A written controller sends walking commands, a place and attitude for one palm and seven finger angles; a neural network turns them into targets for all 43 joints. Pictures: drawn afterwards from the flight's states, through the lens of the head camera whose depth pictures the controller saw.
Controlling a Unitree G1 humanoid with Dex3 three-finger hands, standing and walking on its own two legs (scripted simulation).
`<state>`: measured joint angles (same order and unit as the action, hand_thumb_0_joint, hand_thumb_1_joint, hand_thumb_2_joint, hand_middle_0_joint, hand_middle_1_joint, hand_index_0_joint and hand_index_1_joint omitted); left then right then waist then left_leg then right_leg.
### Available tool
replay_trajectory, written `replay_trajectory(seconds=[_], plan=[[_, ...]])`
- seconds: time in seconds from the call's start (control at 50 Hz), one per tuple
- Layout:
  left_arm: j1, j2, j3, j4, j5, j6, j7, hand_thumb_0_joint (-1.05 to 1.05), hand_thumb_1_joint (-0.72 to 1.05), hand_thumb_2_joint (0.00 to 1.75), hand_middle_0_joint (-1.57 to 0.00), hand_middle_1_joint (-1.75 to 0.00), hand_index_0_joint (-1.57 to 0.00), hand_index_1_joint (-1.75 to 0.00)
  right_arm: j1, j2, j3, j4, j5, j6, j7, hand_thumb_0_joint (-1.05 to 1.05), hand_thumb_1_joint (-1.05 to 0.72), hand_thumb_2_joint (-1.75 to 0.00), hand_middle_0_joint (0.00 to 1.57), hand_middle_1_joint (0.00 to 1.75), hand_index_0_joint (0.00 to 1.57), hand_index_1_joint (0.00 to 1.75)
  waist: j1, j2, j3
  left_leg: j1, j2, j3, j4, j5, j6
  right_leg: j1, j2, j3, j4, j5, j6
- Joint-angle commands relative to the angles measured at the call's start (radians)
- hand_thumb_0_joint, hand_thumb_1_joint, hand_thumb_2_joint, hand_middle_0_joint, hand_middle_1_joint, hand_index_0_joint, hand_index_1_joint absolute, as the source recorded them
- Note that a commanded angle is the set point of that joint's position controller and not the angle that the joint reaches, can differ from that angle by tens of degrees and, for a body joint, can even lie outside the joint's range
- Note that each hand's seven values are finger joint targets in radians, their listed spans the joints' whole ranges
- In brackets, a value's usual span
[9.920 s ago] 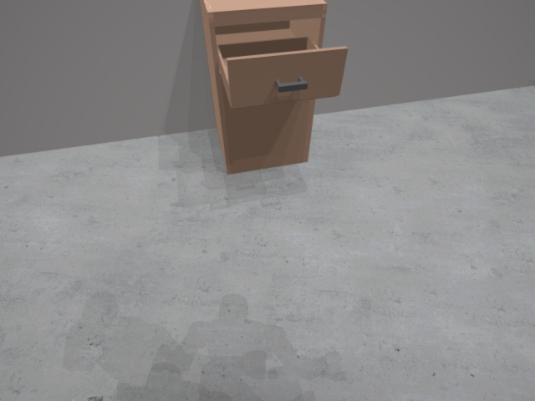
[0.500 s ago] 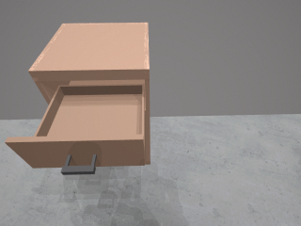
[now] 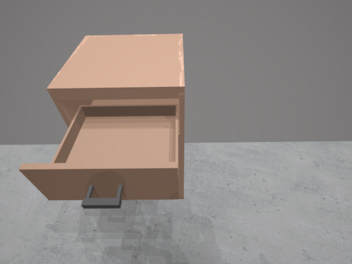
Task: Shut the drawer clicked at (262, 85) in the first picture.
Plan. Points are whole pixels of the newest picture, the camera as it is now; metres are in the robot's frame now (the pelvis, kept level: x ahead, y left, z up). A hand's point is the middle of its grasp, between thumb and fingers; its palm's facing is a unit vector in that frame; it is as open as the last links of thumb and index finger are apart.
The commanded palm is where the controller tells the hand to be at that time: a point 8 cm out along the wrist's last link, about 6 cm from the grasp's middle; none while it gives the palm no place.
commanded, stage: come to a stop and stand still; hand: left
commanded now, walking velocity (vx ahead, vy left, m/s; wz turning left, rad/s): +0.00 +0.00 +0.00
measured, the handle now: (103, 196) +0.31 +0.23 -0.08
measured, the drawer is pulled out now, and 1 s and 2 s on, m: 0.29 0.29 0.29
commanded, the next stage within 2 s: look again from close up in 0.60 s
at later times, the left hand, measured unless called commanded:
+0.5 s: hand out of the picture +0.02 +0.16 -0.17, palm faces +0.01 -0.98 -0.22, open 7.3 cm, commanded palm none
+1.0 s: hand out of the picture -0.01 +0.13 -0.17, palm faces +0.01 -0.98 -0.19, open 7.3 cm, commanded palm none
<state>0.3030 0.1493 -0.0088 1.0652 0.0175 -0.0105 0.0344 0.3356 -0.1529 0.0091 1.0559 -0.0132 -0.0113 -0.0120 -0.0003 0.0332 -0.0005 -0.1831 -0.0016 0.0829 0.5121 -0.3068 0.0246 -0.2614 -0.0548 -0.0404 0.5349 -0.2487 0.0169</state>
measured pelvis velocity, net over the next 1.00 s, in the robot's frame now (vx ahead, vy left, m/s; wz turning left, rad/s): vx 0.00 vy -0.03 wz -0.01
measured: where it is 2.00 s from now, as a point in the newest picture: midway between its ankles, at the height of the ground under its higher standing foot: outside the picture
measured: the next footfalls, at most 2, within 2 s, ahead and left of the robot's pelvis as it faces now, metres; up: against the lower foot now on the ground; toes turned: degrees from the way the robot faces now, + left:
none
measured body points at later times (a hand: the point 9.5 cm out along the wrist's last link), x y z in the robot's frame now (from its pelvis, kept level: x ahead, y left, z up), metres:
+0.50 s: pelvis +0.02 -0.01 +0.00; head +0.02 -0.03 +0.45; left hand +0.02 +0.21 -0.15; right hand +0.01 -0.23 -0.16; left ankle -0.02 +0.10 -0.73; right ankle +0.02 -0.13 -0.73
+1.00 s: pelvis +0.00 -0.03 +0.01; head +0.01 -0.04 +0.46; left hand -0.01 +0.18 -0.15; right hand -0.03 -0.24 -0.16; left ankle -0.02 +0.10 -0.73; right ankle +0.02 -0.13 -0.73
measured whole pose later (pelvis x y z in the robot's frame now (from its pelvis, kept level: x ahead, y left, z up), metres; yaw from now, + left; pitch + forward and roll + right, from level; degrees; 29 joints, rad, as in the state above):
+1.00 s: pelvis +0.00 -0.03 +0.01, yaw -1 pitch -2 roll +1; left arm 0.31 0.13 -0.01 1.10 0.02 -0.01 0.03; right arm 0.32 -0.13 0.01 1.15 0.00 -0.01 -0.02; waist 0.00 0.01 0.04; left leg -0.13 0.04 0.08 0.42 -0.26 -0.03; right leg -0.22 -0.01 -0.05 0.47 -0.22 -0.03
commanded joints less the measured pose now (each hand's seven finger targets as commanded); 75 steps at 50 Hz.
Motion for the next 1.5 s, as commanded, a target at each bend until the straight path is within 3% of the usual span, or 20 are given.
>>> replay_trajectory(seconds=[0.0,0.08,0.18,0.4,0.46,0.62,0.68,1.0,1.12,1.3,1.36,1.48], plan=[[0.042,0.086,0.016,-0.035,-0.003,-0.01,0.005,0.0,0.9,0.9,-0.2,-0.3,-0.2,-0.3,0.046,-0.1,-0.012,-0.031,-0.002,-0.025,-0.008,0.0,-0.9,-0.9,0.2,0.3,0.2,0.3,0.005,-0.027,0.102,-0.116,0.112,-0.13,-0.183,0.064,0.023,0.031,-0.035,0.066,-0.083,0.043,-0.051],[0.04,0.095,0.019,-0.035,-0.005,-0.012,0.006,0.0,0.9,0.9,-0.2,-0.3,-0.2,-0.3,0.045,-0.106,-0.011,-0.017,-0.002,-0.029,-0.011,0.0,-0.9,-0.9,0.2,0.3,0.2,0.3,0.002,-0.035,0.049,-0.041,0.111,-0.105,-0.151,0.191,0.019,0.052,-0.046,0.065,-0.075,0.126,-0.051],[0.035,0.102,0.021,-0.032,-0.006,-0.012,0.007,0.0,0.9,0.9,-0.2,-0.3,-0.2,-0.3,0.037,-0.105,-0.01,-0.001,0.0,-0.029,-0.014,0.0,-0.9,-0.9,0.2,0.3,0.2,0.3,0.0,-0.025,0.041,-0.008,0.113,-0.091,-0.142,0.264,0.014,0.064,-0.05,0.068,-0.071,0.189,-0.053],[0.038,0.103,0.019,-0.013,-0.004,-0.013,0.008,0.0,0.9,0.9,-0.2,-0.3,-0.2,-0.3,0.026,-0.094,-0.008,0.032,0.003,-0.023,-0.015,0.0,-0.9,-0.9,0.2,0.3,0.2,0.3,-0.002,-0.042,0.059,0.014,0.111,-0.076,-0.153,0.225,0.005,0.06,-0.059,0.081,-0.109,0.206,-0.057],[0.037,0.104,0.018,-0.009,-0.005,-0.014,0.007,0.0,0.9,0.9,-0.2,-0.3,-0.2,-0.3,0.028,-0.09,-0.008,0.041,0.003,-0.025,-0.016,0.0,-0.9,-0.9,0.2,0.3,0.2,0.3,-0.003,-0.018,0.051,0.03,0.114,-0.075,-0.16,0.252,0.004,0.065,-0.056,0.08,-0.11,0.227,-0.059],[0.048,0.1,0.016,0.0,-0.004,-0.015,0.007,0.0,0.9,0.9,-0.2,-0.3,-0.2,-0.3,0.032,-0.081,-0.005,0.055,0.004,-0.019,-0.014,0.0,-0.9,-0.9,0.2,0.3,0.2,0.3,-0.003,-0.055,0.073,0.017,0.107,-0.07,-0.166,0.16,-0.001,0.046,-0.059,0.094,-0.147,0.159,-0.061],[0.051,0.098,0.016,-0.001,-0.004,-0.015,0.007,0.0,0.9,0.9,-0.2,-0.3,-0.2,-0.3,0.037,-0.079,-0.005,0.06,0.004,-0.02,-0.014,0.0,-0.9,-0.9,0.2,0.3,0.2,0.3,-0.001,-0.03,0.072,0.017,0.111,-0.068,-0.169,0.16,-0.002,0.045,-0.054,0.093,-0.152,0.145,-0.061],[0.068,0.087,0.018,0.006,-0.002,-0.014,0.005,0.0,0.9,0.9,-0.2,-0.3,-0.2,-0.3,0.07,-0.045,-0.004,0.08,0.003,-0.013,-0.012,0.0,-0.9,-0.9,0.2,0.3,0.2,0.3,-0.002,-0.049,0.118,-0.015,0.097,-0.057,-0.166,0.066,-0.008,-0.006,-0.053,0.118,-0.213,-0.02,-0.068],[0.077,0.079,0.018,0.009,-0.003,-0.017,0.005,0.0,0.9,0.9,-0.2,-0.3,-0.2,-0.3,0.089,-0.037,-0.005,0.084,0.003,-0.018,-0.014,0.0,-0.9,-0.9,0.2,0.3,0.2,0.3,-0.005,-0.043,0.081,-0.005,0.101,-0.059,-0.16,0.095,-0.007,0.014,-0.051,0.113,-0.199,0.025,-0.072],[0.089,0.065,0.018,0.014,-0.003,-0.016,0.006,0.0,0.9,0.9,-0.2,-0.3,-0.2,-0.3,0.096,-0.031,-0.004,0.09,0.005,-0.022,-0.019,0.0,-0.9,-0.9,0.2,0.3,0.2,0.3,0.001,-0.035,0.093,-0.016,0.108,-0.062,-0.164,0.117,-0.006,0.026,-0.048,0.101,-0.185,0.068,-0.071],[0.088,0.079,0.023,0.012,-0.001,-0.015,0.007,0.0,0.9,0.9,-0.2,-0.3,-0.2,-0.3,0.099,-0.032,-0.004,0.088,0.002,-0.012,-0.017,0.0,-0.9,-0.9,0.2,0.3,0.2,0.3,0.004,-0.027,0.108,-0.029,0.092,-0.05,-0.154,0.055,-0.008,0.014,-0.06,0.122,-0.205,-0.018,-0.083],[0.087,0.13,0.054,-0.019,0.004,0.002,0.009,0.0,0.9,0.9,-0.2,-0.3,-0.2,-0.3,0.108,-0.035,-0.015,0.051,-0.007,0.015,-0.007,0.0,-0.9,-0.9,0.2,0.3,0.2,0.3,0.015,-0.133,0.149,-0.112,0.037,-0.013,-0.048,-0.075,-0.014,-0.042,-0.14,0.224,-0.297,-0.318,-0.126]])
